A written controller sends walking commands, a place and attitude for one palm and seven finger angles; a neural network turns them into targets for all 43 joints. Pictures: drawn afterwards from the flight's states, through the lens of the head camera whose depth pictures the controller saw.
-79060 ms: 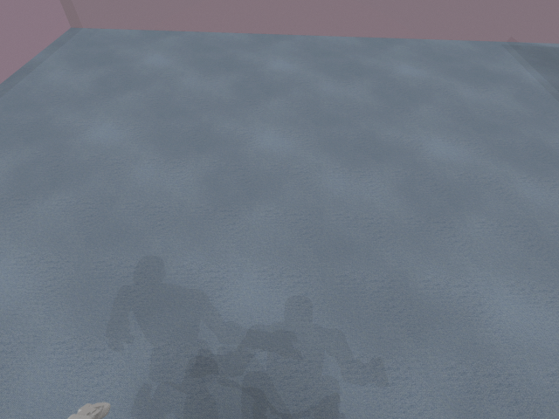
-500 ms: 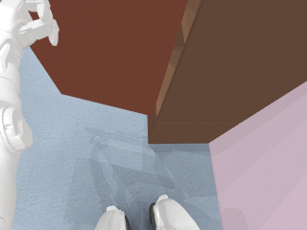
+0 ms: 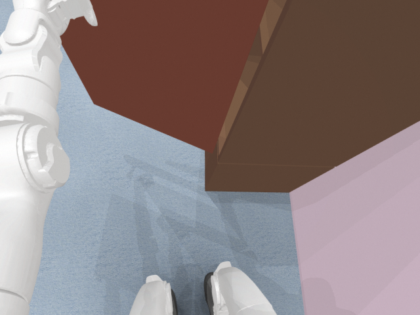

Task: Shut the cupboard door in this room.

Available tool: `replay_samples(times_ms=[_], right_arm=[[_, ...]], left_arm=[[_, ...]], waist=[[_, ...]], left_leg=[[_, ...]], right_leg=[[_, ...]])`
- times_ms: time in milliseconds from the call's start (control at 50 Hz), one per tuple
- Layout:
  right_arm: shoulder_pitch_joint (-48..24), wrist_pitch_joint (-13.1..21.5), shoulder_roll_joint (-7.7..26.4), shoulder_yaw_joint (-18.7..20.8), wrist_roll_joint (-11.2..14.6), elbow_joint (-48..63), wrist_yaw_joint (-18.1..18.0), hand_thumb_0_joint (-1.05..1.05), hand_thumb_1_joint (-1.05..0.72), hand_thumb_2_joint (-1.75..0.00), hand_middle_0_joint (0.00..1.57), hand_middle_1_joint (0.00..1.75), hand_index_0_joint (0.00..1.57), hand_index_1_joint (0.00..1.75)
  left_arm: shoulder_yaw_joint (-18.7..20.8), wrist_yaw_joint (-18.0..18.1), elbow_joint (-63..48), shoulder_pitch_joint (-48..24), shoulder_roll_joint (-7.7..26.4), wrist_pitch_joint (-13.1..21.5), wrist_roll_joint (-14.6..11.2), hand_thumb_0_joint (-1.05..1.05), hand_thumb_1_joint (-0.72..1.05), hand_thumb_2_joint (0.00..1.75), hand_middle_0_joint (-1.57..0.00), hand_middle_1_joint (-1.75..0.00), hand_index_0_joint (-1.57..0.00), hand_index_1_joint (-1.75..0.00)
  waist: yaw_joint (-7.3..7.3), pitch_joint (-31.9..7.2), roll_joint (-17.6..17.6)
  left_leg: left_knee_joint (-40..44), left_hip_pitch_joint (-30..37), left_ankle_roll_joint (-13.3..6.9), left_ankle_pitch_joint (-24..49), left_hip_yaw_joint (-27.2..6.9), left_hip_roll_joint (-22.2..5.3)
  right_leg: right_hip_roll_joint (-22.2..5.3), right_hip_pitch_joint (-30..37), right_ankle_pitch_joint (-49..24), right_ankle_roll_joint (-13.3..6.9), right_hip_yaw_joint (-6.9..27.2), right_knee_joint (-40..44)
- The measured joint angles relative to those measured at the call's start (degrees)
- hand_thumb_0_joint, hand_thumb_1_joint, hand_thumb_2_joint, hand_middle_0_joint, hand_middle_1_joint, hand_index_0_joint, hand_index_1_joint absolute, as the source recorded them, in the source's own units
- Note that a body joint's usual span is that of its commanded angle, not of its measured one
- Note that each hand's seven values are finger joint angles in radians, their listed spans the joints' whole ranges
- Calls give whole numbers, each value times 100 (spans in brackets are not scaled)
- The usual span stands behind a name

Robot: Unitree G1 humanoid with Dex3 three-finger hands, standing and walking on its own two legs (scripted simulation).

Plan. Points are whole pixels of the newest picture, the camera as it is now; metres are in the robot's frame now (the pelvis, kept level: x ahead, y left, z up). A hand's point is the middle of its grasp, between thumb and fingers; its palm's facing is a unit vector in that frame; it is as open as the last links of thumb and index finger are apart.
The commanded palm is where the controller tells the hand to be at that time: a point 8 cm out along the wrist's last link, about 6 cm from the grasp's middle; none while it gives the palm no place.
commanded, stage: pull the fist back off the door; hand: left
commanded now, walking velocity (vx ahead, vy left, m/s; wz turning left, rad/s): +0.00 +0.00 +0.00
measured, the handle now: out of the picture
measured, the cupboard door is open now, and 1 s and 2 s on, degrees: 68 68 68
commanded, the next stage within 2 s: draw the hand back to the body in 0.76 s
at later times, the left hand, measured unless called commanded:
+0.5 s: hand (92, 32) +0.54 +0.10 +0.13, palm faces +0.06 -1.00 -0.01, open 3.1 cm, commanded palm +0.50 +0.14 +0.13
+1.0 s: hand (87, 55) +0.49 +0.11 +0.14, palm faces +0.05 -1.00 +0.01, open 3.1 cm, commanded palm +0.43 +0.16 +0.15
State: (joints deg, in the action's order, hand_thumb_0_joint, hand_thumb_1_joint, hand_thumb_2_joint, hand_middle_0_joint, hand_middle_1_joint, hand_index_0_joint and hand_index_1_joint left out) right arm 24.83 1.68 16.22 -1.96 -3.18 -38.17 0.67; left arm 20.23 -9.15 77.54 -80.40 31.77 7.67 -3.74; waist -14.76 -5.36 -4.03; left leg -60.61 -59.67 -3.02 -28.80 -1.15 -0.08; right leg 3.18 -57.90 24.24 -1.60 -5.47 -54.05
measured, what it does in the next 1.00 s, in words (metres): stands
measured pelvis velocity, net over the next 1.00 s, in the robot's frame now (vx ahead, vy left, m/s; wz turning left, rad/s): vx -0.01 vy -0.01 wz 0.00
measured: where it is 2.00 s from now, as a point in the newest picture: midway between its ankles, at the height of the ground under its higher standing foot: outside the picture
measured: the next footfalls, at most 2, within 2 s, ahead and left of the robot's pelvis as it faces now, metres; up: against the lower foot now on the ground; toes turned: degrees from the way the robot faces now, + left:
none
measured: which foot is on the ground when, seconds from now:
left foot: down 0.00-1.00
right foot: down 0.00-1.00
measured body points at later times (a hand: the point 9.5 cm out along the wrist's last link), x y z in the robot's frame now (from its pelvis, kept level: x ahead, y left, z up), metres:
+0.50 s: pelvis +0.00 -0.02 +0.03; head +0.12 -0.02 +0.47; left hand +0.53 +0.16 +0.14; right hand -0.05 -0.28 -0.08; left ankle -0.02 +0.08 -0.66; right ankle +0.00 -0.11 -0.66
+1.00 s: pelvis -0.01 -0.01 +0.03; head +0.07 -0.02 +0.47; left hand +0.48 +0.16 +0.15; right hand +0.02 -0.27 -0.09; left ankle -0.02 +0.08 -0.66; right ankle +0.00 -0.11 -0.66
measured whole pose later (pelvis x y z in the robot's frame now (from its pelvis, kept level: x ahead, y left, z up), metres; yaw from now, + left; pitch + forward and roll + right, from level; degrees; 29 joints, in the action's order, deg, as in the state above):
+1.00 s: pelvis -0.01 -0.01 +0.03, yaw +0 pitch +16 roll -1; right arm 21.3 -0.3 14.7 -0.5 -0.4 -36.6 2.1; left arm 17.0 -1.1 64.9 -51.7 17.3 22.0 -4.7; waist -8.0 -6.6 -2.4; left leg -49.8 -41.6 -2.3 -24.6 1.7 0.5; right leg 2.8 -42.5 21.4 -2.4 -2.2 -47.5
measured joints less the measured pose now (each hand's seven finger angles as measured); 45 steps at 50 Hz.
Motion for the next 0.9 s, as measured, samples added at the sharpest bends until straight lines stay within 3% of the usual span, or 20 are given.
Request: replay_samples(times_ms=[60, 100, 220, 320, 440, 700, 900], right_arm=[[166, -14, -99, 17, -170, 123, 303, 0, -91, -90, 21, 30, 20, 30], [221, -93, -173, -1, -194, 116, 424, 0, -91, -90, 21, 30, 20, 30], [414, -305, -255, -23, -78, 101, 429, 0, -91, -90, 21, 30, 20, 30], [584, -302, -173, 59, -12, 110, 393, 0, -91, -90, 21, 30, 20, 30], [502, -350, -40, 158, 92, 82, 329, 0, -91, -90, 21, 30, 20, 30], [-172, -260, 54, 316, 230, 97, 195, 0, -91, -90, 20, 30, 20, 30], [-497, -142, -115, 167, 278, 95, 136, 0, -91, -90, 20, 30, 20, 30]], left_arm=[[-4, 1078, -330, 281, -297, 355, 442, 4, 91, 93, -130, -150, -129, -150], [-21, 1314, -379, 453, -385, 539, 635, 3, 92, 92, -130, -150, -129, -150], [262, 1088, -316, 1022, -501, 641, 590, 2, 91, 91, -130, -150, -129, -150], [305, 1046, -518, 1573, -613, 1023, 466, 2, 91, 90, -130, -150, -130, -150], [179, 880, -548, 1958, -732, 1076, 252, 2, 91, 90, -130, -150, -130, -150], [-373, 839, -1218, 2836, -1402, 1444, -45, 2, 90, 90, -130, -150, -130, -150], [-595, 908, -898, 2589, -1440, 1441, -70, 2, 90, 90, -131, -150, -130, -150]], waist=[[22, -46, -28], [14, -40, -20], [-1, -19, -25], [94, -48, -37], [238, -40, 32], [620, -72, 184], [645, -73, 179]], left_leg=[[74, 16, 24, 45, 14, -2], [146, 101, 30, 62, 35, -11], [544, 605, 61, 179, 135, -67], [848, 1066, 86, 250, 228, -96], [1068, 1438, 106, 328, 252, -81], [1084, 1735, 110, 382, 195, 13], [1005, 1742, 89, 409, 160, 81]], right_leg=[[4, -4, -32, -15, 20, 44], [14, 57, -48, -35, 45, 85], [80, 491, -181, -77, 164, 423], [117, 888, -252, -99, 273, 657], [108, 1225, -296, -119, 305, 806], [14, 1520, -267, -119, 247, 739], [-57, 1539, -254, -96, 207, 633]])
